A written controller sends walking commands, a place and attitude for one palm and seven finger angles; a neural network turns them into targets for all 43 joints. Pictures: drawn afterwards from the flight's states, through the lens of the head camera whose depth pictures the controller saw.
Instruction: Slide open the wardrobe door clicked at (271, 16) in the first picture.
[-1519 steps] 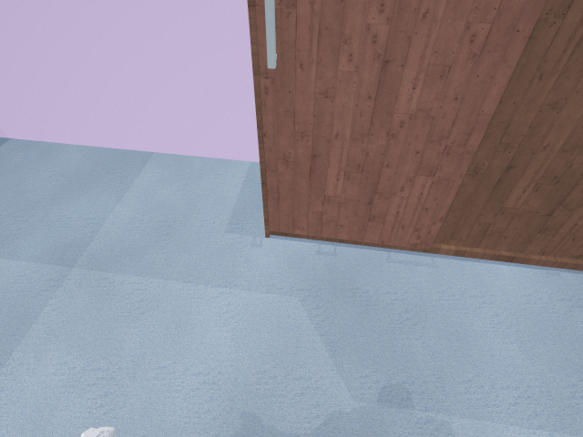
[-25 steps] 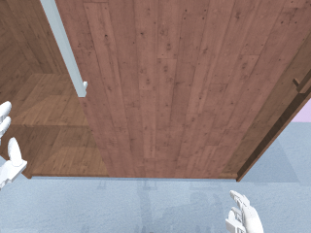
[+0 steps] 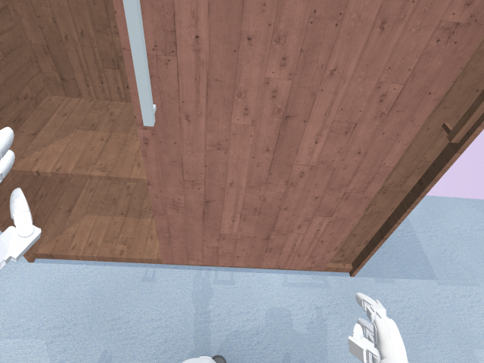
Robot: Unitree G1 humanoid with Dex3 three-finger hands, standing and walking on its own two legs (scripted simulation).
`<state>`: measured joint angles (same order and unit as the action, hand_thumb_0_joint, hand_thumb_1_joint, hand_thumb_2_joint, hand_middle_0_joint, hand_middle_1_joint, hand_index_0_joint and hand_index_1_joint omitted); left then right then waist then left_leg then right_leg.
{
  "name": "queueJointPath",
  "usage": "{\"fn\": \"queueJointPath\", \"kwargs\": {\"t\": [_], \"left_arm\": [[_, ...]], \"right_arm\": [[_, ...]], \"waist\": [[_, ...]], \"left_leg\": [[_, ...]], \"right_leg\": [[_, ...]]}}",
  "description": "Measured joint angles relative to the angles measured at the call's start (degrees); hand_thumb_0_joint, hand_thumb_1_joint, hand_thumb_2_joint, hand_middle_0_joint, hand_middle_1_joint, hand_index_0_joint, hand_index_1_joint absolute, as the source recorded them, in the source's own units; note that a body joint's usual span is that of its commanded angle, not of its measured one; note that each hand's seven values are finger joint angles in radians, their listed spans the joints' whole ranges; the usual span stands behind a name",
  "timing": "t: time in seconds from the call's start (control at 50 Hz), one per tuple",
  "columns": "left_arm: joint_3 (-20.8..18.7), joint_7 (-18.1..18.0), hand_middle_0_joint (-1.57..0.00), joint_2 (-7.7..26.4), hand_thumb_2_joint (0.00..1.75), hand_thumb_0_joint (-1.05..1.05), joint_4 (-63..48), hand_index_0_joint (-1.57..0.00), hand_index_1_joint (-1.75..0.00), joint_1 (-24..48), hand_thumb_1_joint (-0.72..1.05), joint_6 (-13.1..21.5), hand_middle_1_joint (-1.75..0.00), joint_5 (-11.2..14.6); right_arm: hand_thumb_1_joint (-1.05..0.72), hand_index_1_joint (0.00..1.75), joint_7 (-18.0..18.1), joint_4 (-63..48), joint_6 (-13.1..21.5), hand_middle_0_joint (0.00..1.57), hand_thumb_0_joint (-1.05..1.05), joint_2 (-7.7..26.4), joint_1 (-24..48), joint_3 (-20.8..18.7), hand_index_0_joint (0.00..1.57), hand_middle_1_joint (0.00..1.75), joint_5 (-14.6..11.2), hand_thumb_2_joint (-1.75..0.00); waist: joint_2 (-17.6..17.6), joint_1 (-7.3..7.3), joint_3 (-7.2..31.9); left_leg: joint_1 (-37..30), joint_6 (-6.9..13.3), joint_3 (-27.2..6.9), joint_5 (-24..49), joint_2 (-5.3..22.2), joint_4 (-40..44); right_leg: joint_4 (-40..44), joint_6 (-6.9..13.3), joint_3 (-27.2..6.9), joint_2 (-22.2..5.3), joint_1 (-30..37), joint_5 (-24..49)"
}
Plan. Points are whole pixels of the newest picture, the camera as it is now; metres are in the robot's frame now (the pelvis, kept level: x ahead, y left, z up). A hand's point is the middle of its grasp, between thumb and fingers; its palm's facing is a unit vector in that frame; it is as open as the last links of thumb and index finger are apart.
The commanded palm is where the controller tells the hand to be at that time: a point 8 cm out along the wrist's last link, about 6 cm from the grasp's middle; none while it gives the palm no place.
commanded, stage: step back with the hand held close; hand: left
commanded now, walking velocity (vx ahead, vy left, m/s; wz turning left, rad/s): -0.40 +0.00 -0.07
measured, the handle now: (141, 42) +0.59 +0.27 +0.23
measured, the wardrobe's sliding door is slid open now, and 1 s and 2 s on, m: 0.54 0.54 0.54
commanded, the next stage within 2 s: stop stepping back and stand still in 0.12 s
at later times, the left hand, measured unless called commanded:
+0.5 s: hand out of the picture +0.05 +0.29 +0.19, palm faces +0.27 -0.83 -0.48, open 7.4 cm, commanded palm +0.01 +0.34 +0.19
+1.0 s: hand out of the picture -0.09 +0.32 +0.20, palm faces +0.47 -0.76 -0.45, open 7.4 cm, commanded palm -0.14 +0.36 +0.19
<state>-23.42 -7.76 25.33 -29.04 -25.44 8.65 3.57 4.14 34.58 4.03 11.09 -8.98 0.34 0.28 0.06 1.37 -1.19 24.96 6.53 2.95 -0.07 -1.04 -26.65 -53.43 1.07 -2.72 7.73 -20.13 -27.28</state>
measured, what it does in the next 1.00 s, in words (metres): walks backwards: right foot, then left foot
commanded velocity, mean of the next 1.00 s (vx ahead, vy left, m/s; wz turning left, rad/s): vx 0.15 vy -0.05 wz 0.00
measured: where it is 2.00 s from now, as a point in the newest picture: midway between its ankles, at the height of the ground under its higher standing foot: outside the picture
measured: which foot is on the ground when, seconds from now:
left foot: down 0.00-0.10, up 0.12-0.24, down 0.26-0.48, up 0.50-0.74, down 0.76-0.92, up 0.94-1.00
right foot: up 0.00-0.12, down 0.14-0.26, up 0.28-0.48, down 0.50-1.00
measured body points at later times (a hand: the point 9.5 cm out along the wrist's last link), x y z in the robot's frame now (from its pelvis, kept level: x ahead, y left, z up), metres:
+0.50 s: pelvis -0.16 +0.06 +0.01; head -0.17 +0.08 +0.46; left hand +0.03 +0.33 +0.21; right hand -0.02 -0.18 -0.06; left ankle +0.01 +0.13 -0.70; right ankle -0.16 +0.00 -0.72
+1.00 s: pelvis -0.28 +0.07 -0.01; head -0.32 +0.06 +0.44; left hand -0.12 +0.36 +0.22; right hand -0.14 -0.16 -0.10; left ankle -0.22 +0.24 -0.66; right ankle -0.20 +0.02 -0.72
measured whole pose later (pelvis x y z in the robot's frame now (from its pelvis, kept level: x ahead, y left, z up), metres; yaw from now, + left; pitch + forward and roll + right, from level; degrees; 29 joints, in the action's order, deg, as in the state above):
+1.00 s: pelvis -0.28 +0.07 -0.01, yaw -2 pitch -5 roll +3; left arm -23.7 -8.7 24.3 -27.3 -28.0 9.2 1.6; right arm 3.5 39.8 6.0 10.4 -14.2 0.6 0.6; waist 1.0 0.9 0.7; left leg 30.0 -0.2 0.3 -23.1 3.5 -63.8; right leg -39.2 7.4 6.2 0.8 -20.4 -15.0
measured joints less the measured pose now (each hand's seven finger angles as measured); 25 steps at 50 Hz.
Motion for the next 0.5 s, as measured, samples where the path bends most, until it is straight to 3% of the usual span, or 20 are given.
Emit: {"fn": "queueJointPath", "kwargs": {"t": [0.06, 0.1, 0.12, 0.14, 0.16, 0.18, 0.22, 0.26, 0.3, 0.34, 0.38, 0.44, 0.48, 0.5], "left_arm": [[0.64, -0.22, -0.21, -0.44, 0.90, 0.01, -1.84, -0.21, -0.30, -2.04, 0.89, -0.88, -0.30, 0.80], [1.37, -0.36, -0.21, -0.34, 0.90, 0.01, -3.01, -0.21, -0.30, -2.69, 0.89, -0.86, -0.30, 1.37], [1.00, -0.57, -0.21, 0.59, 0.90, 0.01, -3.93, -0.21, -0.30, -3.01, 0.89, -0.42, -0.30, 1.49], [-0.09, -0.90, -0.21, 1.59, 0.90, 0.01, -5.07, -0.21, -0.30, -3.58, 0.89, 0.61, -0.30, 1.40], [-0.20, -1.05, -0.21, 0.87, 0.90, 0.01, -5.31, -0.21, -0.30, -3.51, 0.89, 1.59, -0.30, 1.02], [0.21, -0.90, -0.21, 0.16, 0.90, 0.01, -5.11, -0.21, -0.30, -2.81, 0.89, 2.00, -0.30, 0.65], [1.23, -0.19, -0.21, -0.34, 0.90, 0.01, -3.94, -0.21, -0.30, 0.42, 0.89, 1.82, -0.30, 0.12], [1.44, 0.24, -0.21, -1.03, 0.90, 0.01, -3.08, -0.21, -0.30, 3.96, 0.89, 0.73, -0.30, -0.27], [0.75, 0.49, -0.21, -0.69, 0.90, 0.01, -1.55, -0.21, -0.30, 6.54, 0.89, 0.29, -0.30, 0.23], [-0.32, 0.85, -0.21, -0.01, 0.90, 0.01, -0.71, -0.21, -0.30, 4.97, 0.89, -0.60, -0.30, 0.93], [-0.81, 1.07, -0.21, 0.63, 0.90, 0.01, -2.09, -0.21, -0.30, 0.52, 0.89, -1.94, -0.30, 1.19], [0.07, 0.84, -0.21, 0.95, 0.90, 0.01, -5.08, -0.21, -0.30, -6.39, 0.89, -2.87, -0.30, 0.90], [-0.22, 0.50, -0.21, 2.64, 0.90, 0.01, -7.01, -0.21, -0.30, -9.94, 0.89, -2.97, -0.30, 0.53], [-0.90, 0.36, -0.21, 3.61, 0.90, 0.01, -7.95, -0.21, -0.30, -10.90, 0.89, -2.82, -0.30, 0.28]], "right_arm": [[-0.90, 0.30, -1.09, 0.23, 1.00, 0.20, 0.01, -0.82, -1.39, 0.28, 0.20, 0.30, -0.01, -0.89], [-0.90, 0.30, -1.85, 0.31, 1.41, 0.20, 0.01, -1.06, -2.06, 0.22, 0.20, 0.30, 0.10, -0.89], [-0.90, 0.30, -2.30, 0.16, 1.44, 0.20, 0.01, -1.25, -1.99, 0.33, 0.20, 0.30, -0.17, -0.89], [-0.90, 0.30, -2.71, 0.34, 1.64, 0.20, 0.01, -1.28, -1.24, 0.71, 0.20, 0.30, -0.33, -0.89], [-0.90, 0.30, -2.84, 1.45, 1.60, 0.20, 0.01, -0.70, -0.20, 0.97, 0.20, 0.30, 0.05, -0.89], [-0.90, 0.30, -2.81, 2.82, 1.44, 0.20, 0.01, -0.47, 0.16, 1.20, 0.20, 0.30, 0.38, -0.89], [-0.90, 0.30, -2.08, 4.49, 0.70, 0.20, 0.01, -1.08, -0.70, 1.88, 0.20, 0.30, -0.29, -0.89], [-0.90, 0.30, -1.06, 3.91, 0.42, 0.20, 0.01, -0.62, -1.27, 2.56, 0.20, 0.30, -0.85, -0.89], [-0.90, 0.30, -0.76, 3.55, 1.00, 0.20, 0.01, -1.22, 0.25, 1.72, 0.21, 0.30, -0.91, -0.89], [-0.90, 0.30, -1.25, 2.63, 1.57, 0.20, 0.01, -2.53, 1.05, 1.54, 0.20, 0.30, -0.51, -0.89], [-0.90, 0.30, -1.81, 1.27, 2.27, 0.20, 0.01, -3.50, 0.10, 1.70, 0.20, 0.30, 0.02, -0.89], [-0.90, 0.30, -2.34, -0.13, 2.73, 0.20, 0.01, -3.57, -3.05, 1.57, 0.20, 0.30, 0.50, -0.89], [-0.90, 0.30, -2.31, -0.88, 2.33, 0.20, 0.01, -3.07, -5.20, 1.24, 0.20, 0.30, 0.71, -0.89], [-0.90, 0.30, -2.26, -0.82, 1.98, 0.20, 0.01, -2.58, -5.58, 0.99, 0.20, 0.30, 0.60, -0.89]], "waist": [[-0.58, 0.40, 1.97], [-0.87, 0.23, 3.61], [0.46, 0.63, 4.22], [2.67, 2.54, 4.48], [2.14, 3.76, 3.74], [1.56, 3.79, 3.04], [2.82, 3.08, 2.66], [2.64, 2.07, 2.46], [3.09, 0.31, 0.55], [3.92, -1.23, -1.01], [3.98, -2.67, -1.37], [2.73, -3.43, -0.24], [3.02, -3.31, 1.26], [3.76, -2.40, 1.86]], "left_leg": [[-1.11, -2.24, 1.19, 3.76, 1.11, 6.88], [-0.20, -6.16, 2.02, 4.76, 1.18, 9.48], [2.73, -9.14, 2.96, 0.21, 0.30, 5.91], [6.98, -11.02, 1.90, -8.42, -0.97, -3.99], [9.51, -11.40, -0.94, -15.60, -0.80, -15.02], [9.75, -11.11, -2.77, -19.55, -0.53, -22.09], [6.19, -10.40, -3.44, -20.62, -0.03, -23.19], [0.28, -8.44, -4.04, -8.66, 1.86, -12.66], [0.52, -4.92, -3.07, -9.03, 1.09, -10.72], [0.24, -3.69, -1.82, -6.90, 0.64, -8.34], [-1.16, -4.22, -1.41, -4.15, 0.86, -3.80], [-2.80, -6.26, -1.39, -5.10, 1.38, 2.55], [-1.12, -8.14, -0.35, -12.01, 0.44, 2.24], [2.49, -8.84, 0.22, -16.75, -0.33, -4.54]], "right_leg": [[3.62, 1.29, 2.93, 0.26, 5.93, -3.07], [13.35, 3.27, 5.13, -0.21, 11.94, -5.20], [20.40, 5.60, 4.67, -1.85, 14.79, -4.69], [25.75, 7.19, 2.08, -4.61, 15.40, 0.46], [24.85, 5.17, 1.06, -4.87, 14.23, 5.09], [23.41, 2.61, 0.74, -4.70, 14.20, 5.75], [21.87, -0.89, 0.83, -5.82, 14.52, 4.33], [16.37, -1.96, 2.11, -6.26, 11.23, 3.19], [6.59, -1.64, -0.25, -5.81, 5.42, -1.85], [0.56, -1.45, -2.07, -4.54, 1.32, -3.30], [0.04, -0.93, -0.77, -3.32, 0.15, -2.56], [8.80, 0.56, 4.31, -1.64, 3.83, -2.50], [20.13, 2.80, 6.73, -1.73, 8.88, -2.72], [24.11, 5.03, 6.00, -2.54, 9.06, -0.34]]}}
